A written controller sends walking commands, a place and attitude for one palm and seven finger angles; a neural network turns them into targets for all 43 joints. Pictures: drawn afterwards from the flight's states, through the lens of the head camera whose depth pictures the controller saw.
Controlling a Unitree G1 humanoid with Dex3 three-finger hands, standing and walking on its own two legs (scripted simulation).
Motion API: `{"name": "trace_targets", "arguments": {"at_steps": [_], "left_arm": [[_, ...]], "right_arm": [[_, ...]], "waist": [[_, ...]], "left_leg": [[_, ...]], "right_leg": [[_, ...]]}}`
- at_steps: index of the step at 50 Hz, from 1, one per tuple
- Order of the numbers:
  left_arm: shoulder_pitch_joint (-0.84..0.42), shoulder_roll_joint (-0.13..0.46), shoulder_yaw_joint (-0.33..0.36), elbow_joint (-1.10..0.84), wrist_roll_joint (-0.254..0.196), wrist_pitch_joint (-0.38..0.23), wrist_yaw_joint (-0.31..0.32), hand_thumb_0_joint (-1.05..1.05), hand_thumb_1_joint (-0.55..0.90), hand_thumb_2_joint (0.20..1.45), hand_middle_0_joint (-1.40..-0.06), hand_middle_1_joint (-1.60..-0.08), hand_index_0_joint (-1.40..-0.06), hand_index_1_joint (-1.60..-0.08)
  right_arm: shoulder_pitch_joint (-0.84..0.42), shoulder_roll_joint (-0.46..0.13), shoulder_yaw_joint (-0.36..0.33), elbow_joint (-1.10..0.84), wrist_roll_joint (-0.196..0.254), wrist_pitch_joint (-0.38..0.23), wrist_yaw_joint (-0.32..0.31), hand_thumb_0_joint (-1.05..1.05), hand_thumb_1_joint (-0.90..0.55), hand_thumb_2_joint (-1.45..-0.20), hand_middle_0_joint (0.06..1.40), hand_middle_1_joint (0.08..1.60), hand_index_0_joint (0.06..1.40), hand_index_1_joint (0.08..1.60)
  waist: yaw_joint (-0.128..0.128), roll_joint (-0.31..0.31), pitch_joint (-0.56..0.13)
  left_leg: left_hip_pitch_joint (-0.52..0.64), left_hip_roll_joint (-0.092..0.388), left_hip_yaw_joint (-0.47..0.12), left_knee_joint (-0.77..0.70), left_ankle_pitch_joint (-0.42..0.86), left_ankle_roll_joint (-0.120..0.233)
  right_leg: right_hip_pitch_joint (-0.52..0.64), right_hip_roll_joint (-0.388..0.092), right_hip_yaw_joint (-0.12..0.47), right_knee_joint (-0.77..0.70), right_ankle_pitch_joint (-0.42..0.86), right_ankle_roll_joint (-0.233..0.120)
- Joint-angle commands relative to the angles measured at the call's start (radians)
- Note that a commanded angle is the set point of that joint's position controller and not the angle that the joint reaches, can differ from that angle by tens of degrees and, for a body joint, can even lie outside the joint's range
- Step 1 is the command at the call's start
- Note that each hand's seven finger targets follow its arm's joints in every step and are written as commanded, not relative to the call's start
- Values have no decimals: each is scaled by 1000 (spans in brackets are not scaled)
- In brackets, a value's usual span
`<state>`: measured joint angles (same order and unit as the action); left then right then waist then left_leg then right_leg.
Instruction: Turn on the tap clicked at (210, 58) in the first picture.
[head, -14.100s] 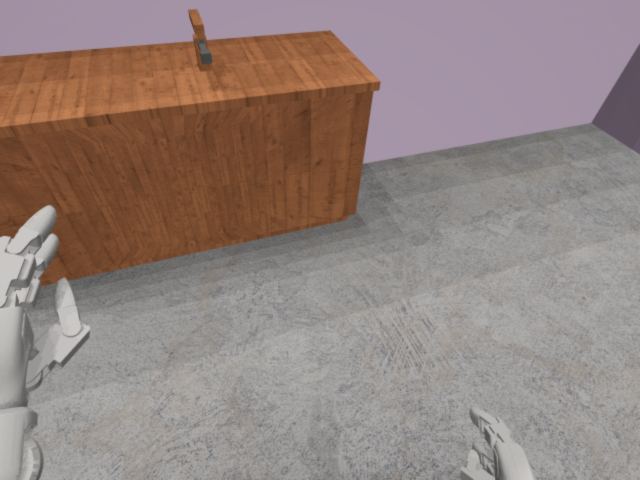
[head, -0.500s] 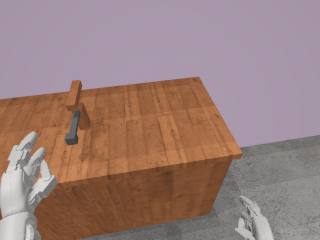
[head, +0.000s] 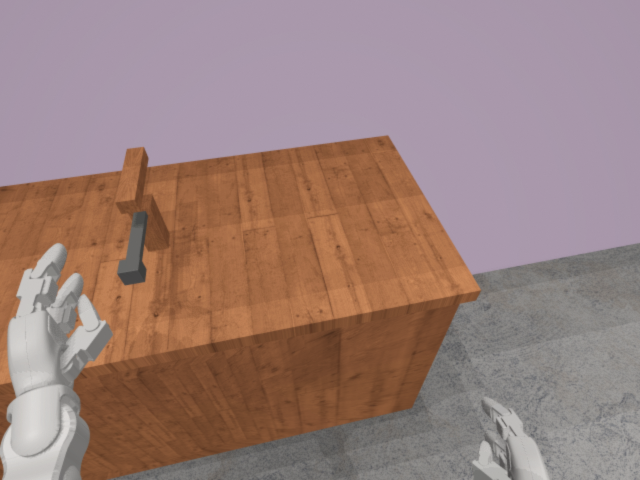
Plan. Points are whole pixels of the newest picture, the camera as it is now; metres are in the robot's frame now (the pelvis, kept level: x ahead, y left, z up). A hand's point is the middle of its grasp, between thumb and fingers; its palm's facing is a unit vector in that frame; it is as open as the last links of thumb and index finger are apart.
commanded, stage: reach beside the lever's end, fingers flat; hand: left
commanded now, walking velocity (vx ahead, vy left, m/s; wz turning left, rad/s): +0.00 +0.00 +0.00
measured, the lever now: (132, 271) +0.37 +0.31 +0.04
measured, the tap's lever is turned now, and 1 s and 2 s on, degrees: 0 0 4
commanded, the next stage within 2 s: push the lever round in 1.40 s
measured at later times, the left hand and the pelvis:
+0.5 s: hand (105, 305) +0.29 +0.30 +0.07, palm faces +0.52 -0.85 -0.10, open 7.7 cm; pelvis +0.00 +0.01 -0.01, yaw -1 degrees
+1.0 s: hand (109, 290) +0.33 +0.33 +0.04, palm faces +0.53 -0.84 -0.10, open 7.8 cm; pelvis -0.01 +0.01 -0.02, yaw -1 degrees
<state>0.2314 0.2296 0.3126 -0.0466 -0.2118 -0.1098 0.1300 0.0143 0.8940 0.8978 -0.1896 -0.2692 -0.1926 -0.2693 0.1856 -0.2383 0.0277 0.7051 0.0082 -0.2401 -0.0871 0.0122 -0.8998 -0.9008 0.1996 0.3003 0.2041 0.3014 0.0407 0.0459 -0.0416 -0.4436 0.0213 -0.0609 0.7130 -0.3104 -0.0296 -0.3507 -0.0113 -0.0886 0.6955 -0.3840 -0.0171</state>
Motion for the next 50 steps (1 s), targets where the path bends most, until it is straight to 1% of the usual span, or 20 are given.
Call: {"name": "trace_targets", "arguments": {"at_steps": [1,2,5,7,9,14,15,17,20,22,24,27,30,33,35,38,42,45,46,50], "left_arm": [[-148,186,97,-172,8,-84,12,0,900,900,-182,-247,-182,-247],[-186,188,93,-169,12,-93,14,0,900,900,-182,-245,-182,-245],[-181,216,126,-136,20,-111,26,0,900,900,-179,-238,-179,-238],[-223,187,94,-130,26,-125,26,0,900,900,-178,-233,-178,-233],[-224,190,94,-112,29,-138,27,0,900,900,-176,-228,-176,-228],[-316,226,122,-32,28,-152,19,0,900,900,-172,-215,-172,-215],[-333,265,155,-24,32,-155,17,0,900,900,-171,-212,-171,-212],[-344,264,159,19,31,-162,9,0,900,900,-169,-208,-169,-208],[-382,264,154,30,35,-182,-4,0,900,900,-167,-200,-167,-200],[-376,245,139,74,30,-186,-13,0,900,900,-165,-195,-165,-195],[-395,266,155,111,25,-191,-20,0,900,900,-163,-190,-163,-190],[-455,269,152,132,29,-198,-24,0,900,900,-161,-183,-161,-183],[-439,327,209,157,36,-213,-19,0,900,900,-158,-175,-158,-175],[-498,298,176,185,37,-230,-25,0,900,900,-156,-167,-156,-167],[-508,346,217,205,43,-243,-23,0,900,900,-154,-163,-154,-163],[-535,348,216,260,35,-250,-37,0,900,900,-152,-155,-152,-155],[-601,353,204,292,41,-265,-53,0,900,900,-150,-150,-150,-150],[-623,414,255,354,46,-273,-58,0,900,900,-150,-150,-150,-150],[-644,395,233,360,42,-276,-64,0,900,900,-150,-150,-150,-150],[-673,427,257,386,51,-294,-67,0,900,900,-150,-150,-150,-150]], "right_arm": [[-103,-120,-47,-163,2,-42,-2,0,-900,-900,200,300,200,300],[-101,-121,-47,-159,2,-41,0,0,-900,-900,200,300,200,300],[-90,-126,-53,-157,-3,-32,3,0,-900,-900,200,300,200,300],[-89,-125,-52,-157,-3,-26,5,0,-900,-900,200,300,200,300],[-84,-128,-55,-154,-5,-23,7,0,-900,-900,200,300,200,300],[-74,-135,-57,-142,-5,-4,1,0,-900,-900,200,300,200,300],[-73,-136,-59,-139,-3,1,0,0,-900,-900,200,300,200,300],[-65,-135,-61,-137,-4,9,0,0,-900,-900,200,300,200,300],[-53,-136,-63,-134,-7,13,2,0,-900,-900,200,300,200,300],[-44,-138,-63,-134,-5,19,6,0,-900,-900,200,300,200,300],[-35,-145,-67,-132,-4,25,5,0,-900,-900,200,300,200,300],[-28,-147,-67,-131,-3,35,5,0,-900,-900,200,300,200,300],[-11,-151,-73,-128,-9,45,7,0,-900,-900,200,300,200,300],[-5,-149,-71,-128,-8,55,11,0,-900,-900,200,300,200,300],[3,-154,-74,-122,-11,63,8,0,-900,-900,200,300,200,300],[13,-157,-74,-120,-8,74,8,0,-900,-900,200,300,200,300],[26,-160,-75,-116,-10,84,7,0,-900,-900,200,300,200,300],[44,-167,-77,-105,-11,96,6,0,-900,-900,200,300,200,300],[47,-167,-75,-110,-11,99,7,0,-900,-900,200,300,200,300],[66,-170,-79,-105,-14,111,11,0,-900,-900,200,300,200,300]], "waist": [[2,2,-152],[-8,8,-140],[1,6,-155],[-14,10,-157],[-11,33,-167],[-26,-2,-176],[-19,26,-179],[-20,13,-193],[-23,57,-225],[-29,29,-217],[-32,6,-212],[-39,29,-221],[-23,38,-257],[-43,35,-243],[-36,40,-254],[-46,25,-251],[-54,64,-277],[-52,41,-282],[-58,38,-292],[-57,73,-322]], "left_leg": [[106,-40,19,-88,134,42],[105,-37,15,-87,122,40],[94,-35,11,-83,127,40],[97,-33,9,-75,131,38],[91,-33,8,-69,126,37],[63,-36,11,-54,102,41],[57,-35,10,-56,103,41],[55,-34,9,-48,113,40],[69,-34,9,-32,149,40],[55,-32,4,-28,139,39],[34,-30,3,-20,131,40],[34,-31,0,-15,126,40],[22,-31,4,2,152,41],[4,-29,1,15,135,41],[-9,-28,-1,20,127,43],[-37,-29,4,33,105,45],[-37,-28,0,48,93,46],[-69,-25,-3,64,89,50],[-70,-27,-4,66,90,49],[-73,-22,-6,91,112,49]], "right_leg": [[-11,14,23,-116,223,-4],[-29,16,21,-115,208,-4],[-28,21,20,-104,209,-7],[-45,21,17,-92,210,-7],[-53,22,20,-85,203,-9],[-71,24,25,-79,189,-5],[-66,23,29,-79,186,-7],[-66,26,29,-69,199,-8],[-72,27,30,-54,231,-10],[-87,30,26,-48,223,-9],[-97,32,27,-44,220,-8],[-115,32,27,-35,210,-8],[-101,32,33,-21,236,-8],[-138,35,30,-7,218,-7],[-139,36,33,-1,208,-8],[-154,37,37,4,197,-6],[-184,38,40,20,178,-7],[-194,41,42,32,175,-7],[-195,39,40,39,179,-6],[-223,44,42,65,186,-9]]}}
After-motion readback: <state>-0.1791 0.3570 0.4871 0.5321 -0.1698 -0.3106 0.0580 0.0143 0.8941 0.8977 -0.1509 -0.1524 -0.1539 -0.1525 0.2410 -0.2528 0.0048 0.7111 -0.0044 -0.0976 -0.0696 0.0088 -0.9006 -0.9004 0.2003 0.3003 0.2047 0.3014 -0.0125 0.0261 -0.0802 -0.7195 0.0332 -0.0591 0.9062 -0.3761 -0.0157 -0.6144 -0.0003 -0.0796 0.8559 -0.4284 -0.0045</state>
